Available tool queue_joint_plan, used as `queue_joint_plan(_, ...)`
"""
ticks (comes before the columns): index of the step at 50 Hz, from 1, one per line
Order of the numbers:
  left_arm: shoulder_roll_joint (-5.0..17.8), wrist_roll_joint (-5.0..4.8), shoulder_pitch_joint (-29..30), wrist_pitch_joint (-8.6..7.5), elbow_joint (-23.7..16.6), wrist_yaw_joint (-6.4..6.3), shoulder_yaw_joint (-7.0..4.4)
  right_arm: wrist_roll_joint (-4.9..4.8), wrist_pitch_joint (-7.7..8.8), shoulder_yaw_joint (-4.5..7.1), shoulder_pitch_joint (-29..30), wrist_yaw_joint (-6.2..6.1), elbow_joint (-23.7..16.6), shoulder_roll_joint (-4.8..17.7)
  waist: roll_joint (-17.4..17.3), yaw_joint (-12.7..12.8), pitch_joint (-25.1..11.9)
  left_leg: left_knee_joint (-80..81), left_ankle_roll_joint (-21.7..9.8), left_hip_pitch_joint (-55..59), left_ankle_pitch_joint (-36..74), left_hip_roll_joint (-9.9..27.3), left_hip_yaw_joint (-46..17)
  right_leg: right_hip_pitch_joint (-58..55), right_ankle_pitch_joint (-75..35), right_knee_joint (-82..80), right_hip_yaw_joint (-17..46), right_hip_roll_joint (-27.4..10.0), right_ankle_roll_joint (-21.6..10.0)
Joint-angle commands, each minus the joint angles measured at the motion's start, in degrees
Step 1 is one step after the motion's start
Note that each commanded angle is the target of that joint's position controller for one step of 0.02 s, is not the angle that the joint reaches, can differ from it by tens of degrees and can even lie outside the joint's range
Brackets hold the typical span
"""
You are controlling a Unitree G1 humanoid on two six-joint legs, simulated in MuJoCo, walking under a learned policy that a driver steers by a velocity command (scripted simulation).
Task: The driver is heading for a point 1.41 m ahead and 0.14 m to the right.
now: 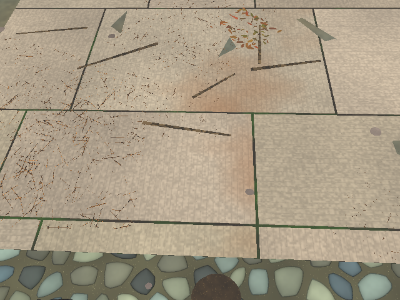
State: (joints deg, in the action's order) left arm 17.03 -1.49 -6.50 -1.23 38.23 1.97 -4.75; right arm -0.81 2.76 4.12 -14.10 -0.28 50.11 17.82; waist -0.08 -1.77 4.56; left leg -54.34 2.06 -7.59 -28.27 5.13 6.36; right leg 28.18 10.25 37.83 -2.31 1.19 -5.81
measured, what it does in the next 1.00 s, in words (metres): walks ahead, turning right: left foot, then right foot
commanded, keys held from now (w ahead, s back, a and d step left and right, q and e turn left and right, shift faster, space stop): w+e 0.32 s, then w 0.54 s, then w+q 0.14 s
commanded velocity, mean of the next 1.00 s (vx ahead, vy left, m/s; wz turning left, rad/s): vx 0.50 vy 0.00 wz -0.30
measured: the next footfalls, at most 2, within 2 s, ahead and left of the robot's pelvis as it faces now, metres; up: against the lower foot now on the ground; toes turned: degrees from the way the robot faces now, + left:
left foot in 0.44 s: +0.46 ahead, +0.09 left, +0.00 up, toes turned -16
right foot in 0.94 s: +0.66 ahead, -0.24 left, +0.00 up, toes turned -17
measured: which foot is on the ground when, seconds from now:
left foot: up 0.00-0.42, down 0.44-0.96, up 0.98-1.00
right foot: down 0.00-0.44, up 0.46-0.92, down 0.94-1.00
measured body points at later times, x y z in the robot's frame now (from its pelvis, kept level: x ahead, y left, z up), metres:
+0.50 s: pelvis +0.30 +0.02 +0.01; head +0.32 +0.01 +0.46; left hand +0.41 +0.29 -0.11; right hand +0.44 -0.28 -0.07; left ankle +0.42 +0.10 -0.72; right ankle +0.11 -0.07 -0.67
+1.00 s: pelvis +0.56 -0.10 +0.01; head +0.59 -0.12 +0.46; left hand +0.85 +0.06 -0.05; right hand +0.46 -0.36 -0.13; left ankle +0.43 +0.09 -0.67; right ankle +0.62 -0.22 -0.72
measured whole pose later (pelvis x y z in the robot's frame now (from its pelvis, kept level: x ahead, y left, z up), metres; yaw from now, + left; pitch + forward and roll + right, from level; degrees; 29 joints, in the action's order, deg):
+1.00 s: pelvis +0.56 -0.10 +0.01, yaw -15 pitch +2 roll +1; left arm 14.8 0.0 -1.5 -5.2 38.2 1.5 -2.0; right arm -1.1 2.9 2.5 -22.9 0.1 51.8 17.1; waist -0.9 -4.5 1.7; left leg -45.3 -0.6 -8.0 -28.7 0.5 -2.8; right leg 26.5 7.4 31.5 -1.4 -0.3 -2.4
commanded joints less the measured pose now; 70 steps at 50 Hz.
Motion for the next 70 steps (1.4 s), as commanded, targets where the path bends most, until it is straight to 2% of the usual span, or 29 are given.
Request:
queue_joint_plan(1,10.6,0.35,-15.5,-2.12,-0.2,-0.10,-2.94,-1.93,4.85,0.45,6.9,1.00,-9.3,7.2,6.2,7.7,-13.7,-22.2,-3.1,-39.8,1.7,-2.2,-10.5,-41.8,10.7,-22.9,38.5,-17.8,-13.9)
queue_joint_plan(2,9.1,0.32,-11.7,-2.45,-0.5,-0.17,-2.45,-0.75,5.34,0.41,6.5,0.54,-8.4,6.5,1.4,4.9,-10.2,-17.0,-3.2,-36.4,6.1,0.2,-10.8,-34.0,4.4,-22.5,32.2,-15.1,-11.8)
queue_joint_plan(3,7.2,0.54,-8.6,-2.52,-1.2,-0.42,-1.79,0.56,5.13,0.87,6.0,0.25,-7.8,7.1,1.7,2.9,-8.4,-12.2,-2.8,-32.4,9.0,1.7,-11.1,-28.2,-1.6,-23.0,27.6,-13.1,-10.7)
queue_joint_plan(7,7.8,0.84,-8.0,-2.86,-1.7,-1.78,-1.66,1.63,2.86,0.81,5.9,0.47,-7.9,5.3,2.1,1.0,-6.6,-3.3,0.4,-27.4,15.2,1.2,-9.8,-19.1,-12.8,-25.8,21.1,-10.1,-11.1)
queue_joint_plan(12,8.9,0.55,-11.9,-2.27,0.0,-3.14,-1.95,1.20,2.82,-0.31,16.0,0.89,-11.1,2.5,4.0,4.6,-3.3,17.3,2.4,-24.9,31.6,-2.6,-9.3,-15.1,-7.2,-25.6,17.0,-6.3,-7.5)
queue_joint_plan(16,8.7,0.08,-15.1,-1.85,2.0,-3.26,-2.03,0.40,3.61,-0.18,20.2,1.79,-13.2,3.6,4.6,6.2,-2.6,24.3,1.2,-22.1,33.9,-4.2,-10.6,-17.4,-3.8,-22.1,20.9,-7.9,-6.3)
queue_joint_plan(19,7.7,0.42,-15.7,-1.34,3.1,-3.69,-1.79,0.51,4.37,0.24,17.8,2.45,-12.6,5.1,6.3,5.1,-3.2,26.2,-1.0,-20.8,29.4,-3.8,-10.6,-23.1,-7.1,-17.5,23.6,-10.6,-5.5)
queue_joint_plan(21,6.9,0.62,-14.9,-0.93,3.3,-3.55,-1.47,0.94,4.86,1.12,11.1,2.16,-10.8,6.4,7.3,1.7,-5.4,28.8,-3.7,-12.2,26.3,-5.2,-7.9,-24.2,-17.3,-11.4,23.1,-9.1,-4.0)
queue_joint_plan(22,4.9,1.07,-14.7,-0.94,2.9,-3.23,-0.60,1.71,5.17,1.88,4.3,1.91,-9.5,8.3,5.8,-1.5,-11.4,27.5,-6.5,-0.5,27.0,-1.9,-10.4,-21.5,-19.3,-1.4,20.5,-6.0,-2.3)
queue_joint_plan(23,2.1,1.02,-20.0,-1.24,2.3,-3.15,0.39,2.62,5.13,2.97,-3.7,1.68,-8.6,12.6,-4.3,-1.8,-20.9,26.5,-13.6,20.3,23.5,9.3,-27.1,-6.4,-6.7,17.0,15.3,0.3,1.5)
queue_joint_plan(24,1.4,-0.17,-25.2,-1.89,2.9,-3.12,1.01,1.42,4.40,3.43,-8.4,2.53,-5.7,12.7,-18.7,-0.9,-24.2,35.6,-19.3,28.9,8.4,16.9,-49.7,8.1,23.0,31.2,12.7,5.0,4.3)
queue_joint_plan(25,6.6,-0.75,-20.4,-2.11,3.1,-3.08,0.06,-0.19,4.24,2.11,-6.8,2.60,-6.3,8.0,-11.4,-2.4,-16.9,38.1,-17.4,24.6,-2.9,16.2,-49.6,14.3,21.0,36.5,15.1,1.7,4.1)
queue_joint_plan(26,8.2,-0.50,-13.7,-2.20,1.8,-3.07,-0.33,-0.01,3.80,1.42,-3.0,2.34,-6.9,5.8,-6.0,-2.8,-10.0,39.0,-15.4,16.9,-1.2,14.2,-41.4,15.5,16.2,36.6,13.1,-0.5,3.9)
queue_joint_plan(28,6.8,0.88,-8.4,-2.65,0.4,-2.84,-0.30,1.24,3.31,0.51,1.2,2.01,-7.1,4.0,-3.1,-0.4,-3.9,41.5,-14.3,4.9,10.4,10.0,-30.8,12.7,9.8,30.6,10.3,-4.5,3.7)
queue_joint_plan(31,3.6,0.85,-9.9,-2.58,1.0,-2.41,0.31,1.00,3.72,0.06,0.7,1.74,-6.2,3.4,-5.8,1.4,-4.7,44.3,-14.6,0.9,20.6,7.4,-23.7,8.4,7.3,23.8,7.9,-6.8,4.3)
queue_joint_plan(37,0.9,1.23,0.7,-3.28,-1.8,-1.64,1.89,-0.08,2.98,0.83,-3.0,0.93,-4.1,7.4,-4.1,-1.4,-3.0,46.9,-13.7,0.4,30.1,5.4,-13.7,7.2,-8.7,2.5,4.4,-6.6,6.2)
queue_joint_plan(44,2.7,0.45,9.0,-4.07,-4.4,0.15,1.59,-0.81,1.00,0.96,-9.1,0.52,-0.8,8.7,-4.7,-2.4,-1.2,42.5,-11.6,7.4,34.3,9.1,-13.7,2.8,-8.6,-8.7,3.5,-3.8,4.0)
queue_joint_plan(46,5.4,0.80,1.8,-4.39,-2.6,-0.02,0.19,-1.01,0.41,1.05,-7.7,0.23,-0.8,9.5,-4.8,2.7,-5.0,33.9,-9.9,6.9,46.5,7.8,-12.7,-9.0,-6.8,-12.1,2.1,-1.8,2.0)
queue_joint_plan(47,8.3,1.23,-7.0,-4.42,-0.1,-0.57,-1.26,-0.59,0.41,0.48,-7.4,0.15,-1.4,8.3,-3.8,6.8,-11.0,23.5,-8.2,2.0,47.2,4.7,-10.8,-22.7,-7.7,-11.5,3.0,-3.0,0.3)
queue_joint_plan(48,13.2,2.10,-17.8,-4.10,1.4,-1.39,-2.51,1.27,0.71,-1.06,-7.2,0.12,-3.5,4.3,4.2,10.4,-20.8,4.7,-5.8,-10.3,28.9,0.3,-8.2,-40.3,-9.1,-9.1,16.1,-15.6,-3.4)
queue_joint_plan(49,15.1,1.97,-18.4,-3.53,2.4,-1.11,-2.70,0.09,1.70,-2.52,-14.6,0.33,-3.9,-1.0,18.7,6.4,-27.4,-11.5,-3.6,-28.8,-5.1,-7.2,-9.1,-52.7,3.8,-15.8,39.2,-26.0,-10.8)
queue_joint_plan(50,9.0,1.53,-17.2,-3.50,1.9,-1.12,-1.26,-1.34,2.15,-0.77,-10.4,0.36,-3.1,6.0,10.9,8.6,-21.5,-17.2,-3.7,-34.1,-4.6,-4.2,-13.9,-47.4,10.8,-19.0,38.2,-23.8,-8.7)
queue_joint_plan(51,7.0,1.23,-13.6,-3.71,2.0,-1.26,-0.47,-2.02,2.40,0.06,-5.8,0.44,-4.6,7.8,8.9,7.9,-13.8,-17.3,-4.1,-36.4,1.1,-2.0,-13.0,-40.3,8.6,-20.5,29.5,-21.9,-6.6)
queue_joint_plan(52,5.7,1.47,-9.9,-3.97,2.0,-1.17,0.02,-1.67,2.23,0.08,-4.0,0.19,-4.7,6.9,5.6,6.0,-10.3,-15.4,-3.6,-34.3,5.9,0.1,-12.2,-33.6,3.8,-22.3,23.9,-19.5,-5.5)
queue_joint_plan(55,3.0,2.29,-4.7,-5.16,2.9,-0.92,0.38,-1.15,0.28,0.25,-5.5,0.26,-4.3,3.7,6.7,1.9,-6.0,-11.6,-2.4,-27.8,12.7,2.9,-12.3,-22.4,-4.2,-28.0,13.0,-16.0,-4.9)
queue_joint_plan(59,4.6,2.60,-4.5,-6.02,5.2,-1.56,-0.36,-0.70,-1.20,0.28,-2.0,0.30,-6.3,2.2,3.6,1.1,-2.9,-5.9,-1.0,-31.6,19.9,3.1,-13.1,-20.5,-12.2,-30.8,4.5,-16.0,-5.5)
queue_joint_plan(64,7.1,2.15,-6.5,-5.25,7.2,-2.52,-0.92,-0.33,-0.50,-0.66,6.6,2.09,-9.4,0.6,1.8,4.1,-0.5,10.4,-1.9,-30.0,32.0,1.8,-8.4,-22.7,-14.7,-31.7,-4.3,-14.8,-3.9)
queue_joint_plan(67,8.5,1.33,-9.9,-4.11,9.0,-2.69,-1.42,-0.32,-0.50,-0.98,11.8,3.07,-12.2,0.5,1.1,5.9,1.1,15.6,-3.5,-32.2,30.3,1.2,-6.3,-29.0,-17.3,-29.7,-6.3,-16.6,-3.3)
queue_joint_plan(70,10.0,0.55,-10.3,-2.65,9.7,-2.90,-1.94,-0.33,-0.68,-0.47,12.9,3.94,-14.5,1.7,2.6,4.8,0.1,18.0,-6.0,-30.4,23.5,-1.3,-3.2,-34.5,-31.6,-23.8,-8.4,-17.9,-1.7)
